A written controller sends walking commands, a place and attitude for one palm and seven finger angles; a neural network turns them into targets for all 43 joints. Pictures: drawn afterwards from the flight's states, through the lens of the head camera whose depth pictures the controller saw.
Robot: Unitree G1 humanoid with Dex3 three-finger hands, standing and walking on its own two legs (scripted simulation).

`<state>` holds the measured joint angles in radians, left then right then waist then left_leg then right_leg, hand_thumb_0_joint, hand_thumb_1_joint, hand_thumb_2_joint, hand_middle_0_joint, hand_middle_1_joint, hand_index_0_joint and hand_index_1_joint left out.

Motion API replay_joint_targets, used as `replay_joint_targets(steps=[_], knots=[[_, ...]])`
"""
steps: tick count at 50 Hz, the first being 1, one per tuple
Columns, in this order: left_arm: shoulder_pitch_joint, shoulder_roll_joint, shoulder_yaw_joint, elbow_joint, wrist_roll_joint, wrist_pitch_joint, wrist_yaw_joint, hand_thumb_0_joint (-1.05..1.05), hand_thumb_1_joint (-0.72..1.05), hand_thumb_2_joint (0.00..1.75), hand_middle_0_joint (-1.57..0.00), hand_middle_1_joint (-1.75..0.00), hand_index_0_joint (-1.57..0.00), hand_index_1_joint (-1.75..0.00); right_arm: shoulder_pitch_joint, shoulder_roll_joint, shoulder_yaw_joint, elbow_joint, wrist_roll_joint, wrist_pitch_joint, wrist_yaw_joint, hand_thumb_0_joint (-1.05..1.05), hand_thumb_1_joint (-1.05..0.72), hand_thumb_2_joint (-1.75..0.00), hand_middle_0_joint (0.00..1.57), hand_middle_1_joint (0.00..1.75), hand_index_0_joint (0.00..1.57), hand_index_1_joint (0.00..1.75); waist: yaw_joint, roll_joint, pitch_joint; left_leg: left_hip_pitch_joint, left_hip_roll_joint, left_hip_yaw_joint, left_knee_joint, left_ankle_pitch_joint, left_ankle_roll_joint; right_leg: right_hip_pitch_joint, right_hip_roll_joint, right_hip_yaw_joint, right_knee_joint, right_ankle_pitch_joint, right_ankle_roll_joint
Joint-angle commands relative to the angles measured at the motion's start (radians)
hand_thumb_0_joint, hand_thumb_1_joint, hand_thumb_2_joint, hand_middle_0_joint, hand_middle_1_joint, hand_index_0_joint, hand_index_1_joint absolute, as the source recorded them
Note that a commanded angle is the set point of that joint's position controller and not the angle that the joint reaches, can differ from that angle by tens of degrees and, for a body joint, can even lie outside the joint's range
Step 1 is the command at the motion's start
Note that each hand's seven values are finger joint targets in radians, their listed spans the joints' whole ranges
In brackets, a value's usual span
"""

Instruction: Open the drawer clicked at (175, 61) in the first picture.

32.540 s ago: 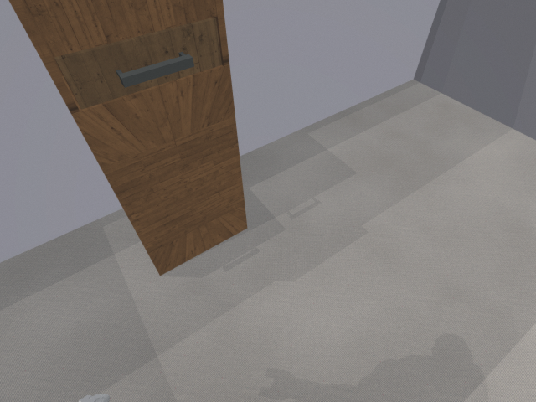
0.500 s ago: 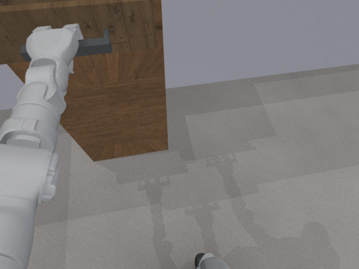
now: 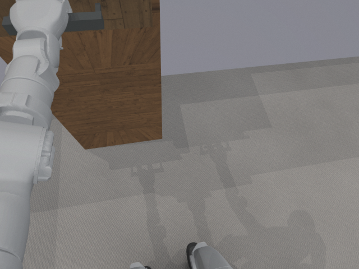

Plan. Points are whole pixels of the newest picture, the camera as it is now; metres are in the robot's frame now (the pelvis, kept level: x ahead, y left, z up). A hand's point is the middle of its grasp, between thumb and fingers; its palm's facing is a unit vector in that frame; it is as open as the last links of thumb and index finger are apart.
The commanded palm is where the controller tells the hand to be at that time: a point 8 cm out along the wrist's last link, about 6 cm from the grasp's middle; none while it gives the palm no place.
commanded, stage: pull the drawer open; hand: left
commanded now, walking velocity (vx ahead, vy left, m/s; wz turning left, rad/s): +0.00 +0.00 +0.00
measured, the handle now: (56, 16) +0.63 +0.15 +0.13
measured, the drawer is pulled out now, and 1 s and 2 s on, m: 0.06 0.06 0.05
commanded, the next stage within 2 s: open the thumb to release the handle in 0.32 s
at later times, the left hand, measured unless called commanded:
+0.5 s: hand (54, 42) +0.59 +0.17 +0.11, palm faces -0.05 -0.02 -1.00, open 5.7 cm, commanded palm +0.59 +0.16 +0.15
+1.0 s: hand (55, 42) +0.59 +0.16 +0.11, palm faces -0.07 -0.02 -1.00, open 12.7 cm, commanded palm +0.57 +0.16 +0.16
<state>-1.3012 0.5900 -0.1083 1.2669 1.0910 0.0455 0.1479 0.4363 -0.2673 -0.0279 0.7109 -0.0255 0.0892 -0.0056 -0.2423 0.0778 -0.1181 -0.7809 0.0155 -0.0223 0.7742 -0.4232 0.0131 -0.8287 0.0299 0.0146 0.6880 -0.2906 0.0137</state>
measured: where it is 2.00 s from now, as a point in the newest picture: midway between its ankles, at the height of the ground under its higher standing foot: outside the picture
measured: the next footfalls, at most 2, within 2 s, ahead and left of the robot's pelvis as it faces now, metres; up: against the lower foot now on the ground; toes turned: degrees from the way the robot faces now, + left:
none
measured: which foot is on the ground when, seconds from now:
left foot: down 0.00-1.00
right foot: down 0.00-1.00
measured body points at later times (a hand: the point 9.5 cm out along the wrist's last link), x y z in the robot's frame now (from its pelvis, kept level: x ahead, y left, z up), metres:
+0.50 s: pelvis +0.01 +0.00 +0.00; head +0.14 +0.00 +0.43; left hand +0.58 +0.17 +0.16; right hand -0.01 -0.28 -0.11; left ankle -0.05 +0.11 -0.70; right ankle +0.00 -0.13 -0.70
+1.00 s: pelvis -0.02 +0.01 +0.00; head +0.13 +0.00 +0.42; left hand +0.58 +0.16 +0.16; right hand -0.14 -0.24 -0.10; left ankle -0.05 +0.11 -0.70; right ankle +0.00 -0.13 -0.70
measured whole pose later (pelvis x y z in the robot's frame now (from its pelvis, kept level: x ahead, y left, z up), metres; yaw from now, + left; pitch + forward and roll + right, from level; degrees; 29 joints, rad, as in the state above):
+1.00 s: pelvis -0.02 +0.01 +0.00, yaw +0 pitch +26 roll -2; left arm -1.42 0.67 -0.09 1.41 1.12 0.00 0.13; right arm 0.50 -0.27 0.01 0.74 -0.02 0.06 -0.03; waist -0.31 0.09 -0.10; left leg -0.85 0.01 -0.01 0.81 -0.41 0.02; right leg -0.89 0.03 0.02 0.70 -0.26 0.02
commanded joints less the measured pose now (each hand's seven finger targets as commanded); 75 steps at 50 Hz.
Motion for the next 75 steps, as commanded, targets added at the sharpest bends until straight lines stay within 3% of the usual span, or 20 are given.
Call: replay_joint_targets(steps=[1,5,7,11,14,15,21,23,28,41,44,50,51,53,54,57,64,66,71,75], knots=[[-0.329,0.165,0.036,-0.187,-0.017,0.005,-0.014,0.00,0.90,0.90,-0.40,-1.35,-0.40,-1.35,0.193,-0.165,-0.058,-0.033,0.015,-0.002,-0.013,0.00,-0.90,-0.90,0.20,0.30,0.20,0.30,0.028,0.028,-0.516,0.270,-0.017,0.028,-0.070,0.532,0.029,0.411,0.033,-0.040,-0.045,0.418,-0.026],[-0.226,0.175,0.064,-0.255,-0.036,-0.017,-0.027,0.00,0.90,0.90,-0.40,-1.35,-0.40,-1.35,0.181,-0.167,-0.068,-0.030,0.017,0.002,-0.012,0.00,-0.90,-0.90,0.20,0.30,0.20,0.30,0.064,0.008,-0.512,0.295,-0.016,0.036,-0.088,0.569,0.031,0.453,0.036,-0.036,-0.061,0.456,-0.027],[-0.215,0.131,0.032,-0.282,-0.042,-0.023,-0.030,0.00,0.90,0.90,-0.40,-1.35,-0.40,-1.35,0.173,-0.165,-0.070,-0.028,0.018,0.001,-0.012,0.00,-0.90,-0.90,0.20,0.30,0.20,0.30,0.061,0.000,-0.475,0.304,-0.013,0.037,-0.104,0.571,0.029,0.443,0.036,-0.040,-0.071,0.455,-0.026],[-0.141,0.136,0.056,-0.308,-0.053,-0.036,-0.025,0.00,0.90,0.90,-0.40,-1.35,-0.40,-1.35,0.161,-0.164,-0.076,-0.027,0.015,0.000,-0.010,0.00,-0.90,-0.90,0.20,0.30,0.20,0.30,0.085,-0.023,-0.471,0.332,-0.014,0.040,-0.107,0.651,0.029,0.472,0.035,-0.040,-0.072,0.510,-0.027],[-0.476,0.193,0.031,-0.209,-0.034,-0.022,0.011,0.00,0.90,0.90,-0.40,-1.35,-0.40,-1.35,0.190,-0.185,-0.069,0.030,0.022,-0.011,-0.022,0.00,-0.90,-0.90,0.20,0.30,0.20,0.30,-0.036,-0.057,-0.325,0.264,-0.016,0.029,-0.103,0.519,0.027,0.339,0.033,-0.037,-0.087,0.423,-0.019],[-0.500,0.233,0.058,-0.152,-0.024,-0.015,0.026,0.00,0.90,0.90,-0.40,-1.35,-0.40,-1.35,0.204,-0.189,-0.064,0.034,0.027,-0.017,-0.024,0.00,-0.90,-0.90,0.20,0.30,0.20,0.30,-0.041,-0.038,-0.337,0.258,-0.019,0.024,-0.093,0.509,0.026,0.315,0.033,-0.035,-0.075,0.395,-0.023],[-0.598,0.204,0.033,-0.155,0.017,-0.033,0.058,0.00,0.90,0.90,-0.40,-1.35,-0.40,-1.35,0.231,-0.178,-0.062,0.006,-0.004,-0.035,-0.020,0.00,-0.90,-0.90,0.20,0.30,0.20,0.30,-0.063,0.078,-0.518,0.338,-0.016,0.010,-0.008,0.697,0.021,0.273,0.028,-0.037,-0.007,0.454,-0.022],[-0.606,0.180,0.022,-0.142,0.017,-0.026,0.056,0.00,0.76,0.84,-0.39,-1.34,-0.39,-1.34,0.233,-0.179,-0.064,-0.001,-0.006,-0.034,-0.014,0.00,-0.90,-0.90,0.20,0.30,0.20,0.30,-0.073,0.071,-0.530,0.355,-0.010,0.002,0.008,0.735,0.020,0.250,0.032,-0.041,-0.001,0.450,-0.021],[-0.604,0.227,0.052,-0.139,0.021,-0.012,0.051,0.00,0.41,0.69,-0.36,-1.30,-0.36,-1.30,0.234,-0.181,-0.059,-0.019,-0.007,-0.024,-0.014,0.00,-0.90,-0.90,0.20,0.30,0.20,0.30,-0.066,0.080,-0.565,0.319,-0.015,0.003,0.016,0.681,0.023,0.278,0.033,-0.037,0.002,0.443,-0.023],[-0.645,0.274,0.032,-0.063,0.036,-0.015,0.030,0.00,-0.50,0.30,-0.30,-1.20,-0.30,-1.20,0.255,-0.192,-0.034,0.000,0.005,-0.029,-0.034,0.00,-0.90,-0.90,0.20,0.30,0.20,0.30,-0.086,0.073,-0.451,0.205,-0.011,0.003,-0.038,0.393,0.036,0.232,0.030,-0.040,-0.038,0.241,-0.022],[-0.665,0.272,0.030,-0.088,0.036,-0.032,0.031,0.00,-0.50,0.30,-0.30,-1.20,-0.30,-1.20,0.271,-0.190,-0.037,0.002,0.000,-0.035,-0.035,0.00,-0.90,-0.90,0.20,0.30,0.20,0.30,-0.091,0.095,-0.485,0.221,-0.012,0.003,-0.035,0.401,0.038,0.233,0.030,-0.038,-0.038,0.241,-0.023],[-0.658,0.301,0.032,-0.043,0.028,-0.036,0.024,0.00,-0.50,0.30,-0.30,-1.20,-0.30,-1.20,0.275,-0.201,-0.027,0.005,0.010,-0.035,-0.038,0.00,-0.90,-0.90,0.20,0.30,0.20,0.30,-0.095,0.075,-0.441,0.166,-0.009,0.001,-0.046,0.329,0.040,0.219,0.028,-0.036,-0.043,0.188,-0.022],[-0.557,0.251,0.039,-0.109,0.024,-0.038,0.023,0.00,-0.50,0.30,-0.30,-1.20,-0.30,-1.20,0.271,-0.183,-0.045,-0.013,0.006,-0.037,-0.031,0.00,-0.90,-0.90,0.20,0.30,0.20,0.30,-0.035,0.107,-0.523,0.235,-0.014,0.002,-0.055,0.389,0.031,0.268,0.032,-0.046,-0.034,0.219,-0.032],[-0.582,0.236,0.034,-0.152,0.021,-0.036,0.021,0.00,-0.50,0.30,-0.30,-1.20,-0.30,-1.20,0.267,-0.188,-0.052,-0.006,0.004,-0.031,-0.023,0.00,-0.90,-0.90,0.20,0.30,0.20,0.30,-0.048,0.123,-0.555,0.300,-0.007,-0.003,-0.039,0.468,0.025,0.236,0.038,-0.050,-0.029,0.257,-0.034],[-0.607,0.209,0.007,-0.148,0.016,-0.034,0.020,0.00,-0.50,0.30,-0.30,-1.20,-0.30,-1.20,0.267,-0.183,-0.050,-0.002,0.004,-0.033,-0.024,0.00,-0.90,-0.90,0.20,0.30,0.20,0.30,-0.064,0.117,-0.520,0.297,-0.002,-0.003,-0.039,0.470,0.027,0.223,0.035,-0.051,-0.037,0.258,-0.029],[-0.597,0.233,0.020,-0.078,0.013,-0.010,0.022,0.00,-0.50,0.30,-0.30,-1.20,-0.30,-1.20,0.266,-0.194,-0.046,0.009,0.013,-0.029,-0.024,0.00,-0.90,-0.90,0.20,0.30,0.20,0.30,-0.076,0.068,-0.438,0.246,-0.003,-0.005,-0.055,0.404,0.030,0.204,0.037,-0.054,-0.050,0.214,-0.026],[-0.652,0.197,-0.001,-0.096,0.015,-0.012,0.030,0.00,-0.50,0.30,-0.30,-1.20,-0.30,-1.20,0.272,-0.188,-0.046,0.011,0.003,-0.031,-0.025,0.00,-0.90,-0.90,0.20,0.30,0.20,0.30,-0.091,0.095,-0.470,0.293,-0.004,-0.007,-0.029,0.521,0.030,0.190,0.035,-0.055,-0.032,0.287,-0.025],[-0.626,0.209,0.012,-0.073,0.016,-0.005,0.030,0.00,-0.50,0.30,-0.30,-1.20,-0.30,-1.20,0.264,-0.190,-0.045,0.007,0.003,-0.026,-0.024,0.00,-0.90,-0.90,0.20,0.30,0.20,0.30,-0.090,0.091,-0.461,0.285,-0.006,-0.004,-0.022,0.528,0.028,0.190,0.035,-0.055,-0.028,0.297,-0.026],[-0.720,0.217,0.019,-0.199,0.006,-0.018,0.030,0.00,-0.50,0.30,-0.30,-1.20,-0.30,-1.20,0.260,-0.179,-0.049,-0.004,0.002,-0.035,-0.022,0.00,-0.90,-0.90,0.20,0.30,0.20,0.30,-0.077,0.144,-0.568,0.369,-0.005,-0.011,-0.014,0.608,0.021,0.238,0.035,-0.051,-0.022,0.351,-0.024],[-0.730,0.249,0.047,-0.257,-0.004,-0.027,0.028,0.00,-0.50,0.30,-0.30,-1.20,-0.30,-1.20,0.254,-0.175,-0.051,-0.005,0.003,-0.042,-0.023,0.00,-0.90,-0.90,0.20,0.30,0.20,0.30,-0.061,0.156,-0.595,0.404,-0.007,-0.013,-0.016,0.673,0.017,0.274,0.037,-0.049,-0.030,0.401,-0.023]])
